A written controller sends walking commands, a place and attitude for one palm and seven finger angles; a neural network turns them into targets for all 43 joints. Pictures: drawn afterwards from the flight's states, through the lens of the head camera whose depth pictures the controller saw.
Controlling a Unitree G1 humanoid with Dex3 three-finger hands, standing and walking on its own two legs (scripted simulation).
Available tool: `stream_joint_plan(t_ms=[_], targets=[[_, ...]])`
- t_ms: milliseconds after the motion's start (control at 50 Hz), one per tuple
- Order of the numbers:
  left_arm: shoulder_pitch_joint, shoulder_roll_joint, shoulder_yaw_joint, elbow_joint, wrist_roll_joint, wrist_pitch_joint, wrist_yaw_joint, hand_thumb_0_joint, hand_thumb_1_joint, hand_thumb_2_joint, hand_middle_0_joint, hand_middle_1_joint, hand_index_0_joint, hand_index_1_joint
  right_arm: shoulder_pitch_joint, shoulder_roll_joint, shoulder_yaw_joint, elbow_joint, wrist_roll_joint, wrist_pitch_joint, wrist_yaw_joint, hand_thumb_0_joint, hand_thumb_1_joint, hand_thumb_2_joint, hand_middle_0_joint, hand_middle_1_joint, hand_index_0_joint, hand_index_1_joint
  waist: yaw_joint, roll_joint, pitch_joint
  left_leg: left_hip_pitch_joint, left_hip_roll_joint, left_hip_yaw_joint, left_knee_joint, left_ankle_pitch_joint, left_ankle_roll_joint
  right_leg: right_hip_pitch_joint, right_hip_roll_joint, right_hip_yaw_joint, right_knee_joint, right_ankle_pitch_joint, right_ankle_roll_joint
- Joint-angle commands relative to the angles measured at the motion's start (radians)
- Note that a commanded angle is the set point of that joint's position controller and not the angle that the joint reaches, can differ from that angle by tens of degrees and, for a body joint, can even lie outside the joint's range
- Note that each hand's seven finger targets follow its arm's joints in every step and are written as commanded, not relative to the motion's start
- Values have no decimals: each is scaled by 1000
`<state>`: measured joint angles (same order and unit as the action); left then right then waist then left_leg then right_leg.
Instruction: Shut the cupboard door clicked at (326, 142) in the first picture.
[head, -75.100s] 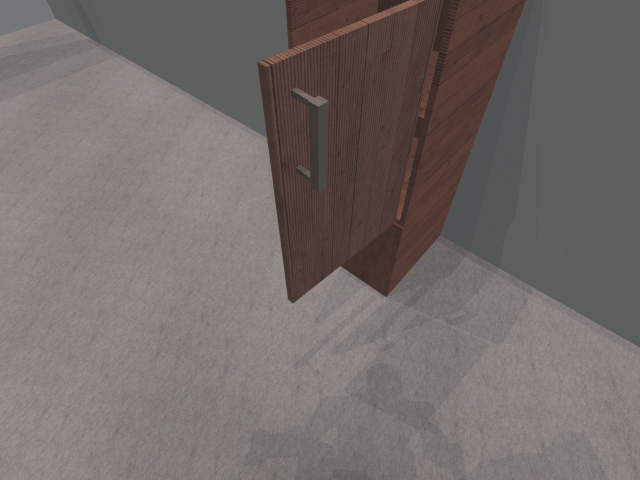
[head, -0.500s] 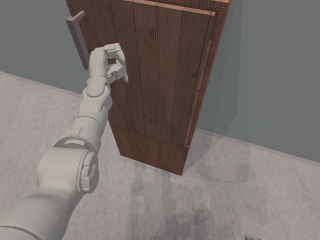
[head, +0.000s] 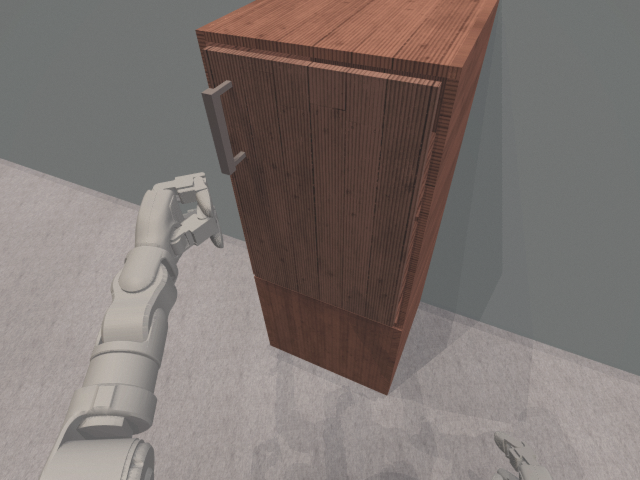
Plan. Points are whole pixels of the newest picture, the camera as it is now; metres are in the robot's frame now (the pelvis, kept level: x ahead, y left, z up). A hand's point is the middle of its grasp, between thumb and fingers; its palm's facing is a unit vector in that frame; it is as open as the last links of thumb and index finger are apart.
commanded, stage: draw the hand back to the body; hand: left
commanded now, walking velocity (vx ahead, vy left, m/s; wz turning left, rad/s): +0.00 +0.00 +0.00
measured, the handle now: (227, 129) +0.65 +0.20 +0.13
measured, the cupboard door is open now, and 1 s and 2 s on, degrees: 0 0 0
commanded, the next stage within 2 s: step back with the hand held close in 1.06 s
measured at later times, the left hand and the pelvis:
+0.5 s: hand (93, 300) +0.25 +0.24 +0.16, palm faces +0.38 -0.87 -0.32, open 4.7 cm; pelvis +0.02 +0.01 +0.01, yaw +1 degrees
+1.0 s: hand (35, 347) +0.20 +0.28 +0.16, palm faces +0.49 -0.78 -0.38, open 7.3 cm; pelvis +0.02 +0.01 +0.01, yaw +2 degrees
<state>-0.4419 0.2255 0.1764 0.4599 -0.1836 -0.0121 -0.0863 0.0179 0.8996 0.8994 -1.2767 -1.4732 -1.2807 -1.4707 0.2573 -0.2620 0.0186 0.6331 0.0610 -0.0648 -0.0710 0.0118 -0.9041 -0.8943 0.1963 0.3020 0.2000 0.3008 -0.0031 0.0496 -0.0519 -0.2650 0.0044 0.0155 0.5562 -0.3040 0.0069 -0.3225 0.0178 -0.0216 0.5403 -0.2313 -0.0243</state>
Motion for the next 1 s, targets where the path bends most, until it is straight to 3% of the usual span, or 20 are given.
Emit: stream_joint_plan(t_ms=[0, 20, 100, 180, 220, 320, 340, 400, 580, 640, 660, 700, 780, 840, 920, 980], targets=[[-144, 187, 17, -379, 66, -109, 92, 0, 900, 900, -1107, -1290, -1107, -1290, -148, -69, -20, -174, -10, -55, -9, 0, -900, -900, 200, 300, 200, 300, 10, -94, -130, 3, -18, 17, -144, 57, 22, 174, -29, 34, -154, -6, 18], [-90, 175, 11, -392, 66, -112, 105, 0, 900, 900, -1080, -1260, -1080, -1260, -157, -73, -19, -175, -12, -51, -9, 0, -900, -900, 200, 300, 200, 300, 11, -100, -98, -3, -14, 12, -153, 42, 19, 173, -31, 32, -159, -28, 18], [-27, 217, 30, -540, 90, -132, 138, 0, 900, 900, -970, -1140, -970, -1140, -180, -72, -16, -176, -16, -34, -12, 0, -900, -900, 200, 300, 200, 300, 11, -86, -87, 54, -7, 8, -185, 65, 21, 198, -25, 23, -187, -5, 16], [13, 244, 47, -690, 110, -148, 163, 0, 900, 900, -860, -1020, -860, -1020, -194, -65, -13, -172, -26, -39, -17, 0, -900, -900, 200, 300, 200, 300, 15, 44, -114, 118, -10, 9, -202, 106, 18, 230, -22, 19, -202, 46, 8], [74, 236, 50, -743, 119, -153, 173, 0, 900, 900, -805, -960, -805, -960, -191, -56, -7, -169, -35, -46, -16, 0, -900, -900, 200, 300, 200, 300, 20, 78, -139, 140, -11, 2, -212, 156, 14, 262, -22, 8, -190, 102, 3], [317, 223, 72, -827, 116, -147, 175, 0, 900, 900, -668, -810, -668, -810, -195, -57, -11, -169, -44, -50, -9, 0, -900, -900, 200, 300, 200, 300, 36, 18, -122, 155, -6, -2, -217, 262, 8, 302, -18, -7, -186, 203, 5], [362, 221, 81, -828, 115, -144, 175, 0, 900, 900, -640, -780, -640, -780, -196, -56, -12, -167, -45, -48, -8, 0, -900, -900, 200, 300, 200, 300, 36, -19, -100, 152, -4, -3, -219, 265, 8, 295, -15, -11, -189, 204, 7], [485, 232, 117, -859, 114, -138, 172, 0, 900, 900, -558, -690, -558, -690, -197, -59, -17, -169, -46, -42, -5, 0, -900, -900, 200, 300, 200, 300, 46, -36, -66, 137, 0, -4, -222, 286, 7, 299, -18, -13, -188, 215, 10], [761, 332, 294, -1019, 115, -146, 188, 0, 900, 900, -310, -420, -310, -420, -199, -50, -31, -169, -56, -53, -4, 0, -900, -900, 200, 300, 200, 300, 74, 35, -69, 134, 5, -4, -199, 371, 0, 317, -22, -12, -177, 267, 12], [840, 322, 311, -1049, 112, -146, 194, 0, 900, 900, -228, -330, -228, -330, -191, -43, -34, -170, -52, -60, -4, 0, -900, -900, 200, 300, 200, 300, 72, 23, -48, 121, 8, -4, -198, 360, -4, 305, -24, -14, -174, 244, 13], [859, 340, 336, -1057, 112, -147, 199, 0, 900, 900, -200, -300, -200, -300, -188, -45, -37, -171, -54, -65, -6, 0, -900, -900, 200, 300, 200, 300, 75, 23, -44, 119, 7, 0, -198, 346, -3, 301, -25, -13, -177, 239, 14], [799, 292, 271, -1049, 122, -144, 201, 0, 900, 900, -200, -300, -200, -300, -187, -53, -34, -156, -55, -76, -9, 0, -900, -900, 200, 300, 200, 300, 54, 45, 19, 112, 7, -4, -208, 297, -1, 253, -26, -13, -189, 186, 15], [729, 268, 232, -988, 130, -137, 213, 0, 900, 900, -200, -300, -200, -300, -180, -70, -41, -138, -53, -89, -22, 0, -900, -900, 200, 300, 200, 300, 38, -12, 77, 115, 7, -14, -219, 199, 11, 191, -21, -15, -217, 84, 17], [723, 282, 246, -1003, 132, -145, 221, 0, 900, 900, -200, -300, -200, -300, -182, -66, -40, -142, -54, -92, -28, 0, -900, -900, 200, 300, 200, 300, 49, -29, 18, 124, 0, -16, -224, 180, 15, 226, -25, -15, -207, 64, 15], [768, 312, 283, -1052, 134, -155, 225, 0, 900, 900, -200, -300, -200, -300, -191, -54, -35, -144, -60, -101, -26, 0, -900, -900, 200, 300, 200, 300, 71, 45, -53, 127, -6, -12, -219, 235, 7, 294, -29, -10, -187, 130, 10], [799, 332, 311, -1047, 131, -152, 224, 0, 900, 900, -200, -300, -200, -300, -197, -54, -34, -142, -62, -102, -24, 0, -900, -900, 200, 300, 200, 300, 76, 46, -28, 110, -3, -9, -214, 252, 3, 299, -26, -5, -196, 151, 9]])
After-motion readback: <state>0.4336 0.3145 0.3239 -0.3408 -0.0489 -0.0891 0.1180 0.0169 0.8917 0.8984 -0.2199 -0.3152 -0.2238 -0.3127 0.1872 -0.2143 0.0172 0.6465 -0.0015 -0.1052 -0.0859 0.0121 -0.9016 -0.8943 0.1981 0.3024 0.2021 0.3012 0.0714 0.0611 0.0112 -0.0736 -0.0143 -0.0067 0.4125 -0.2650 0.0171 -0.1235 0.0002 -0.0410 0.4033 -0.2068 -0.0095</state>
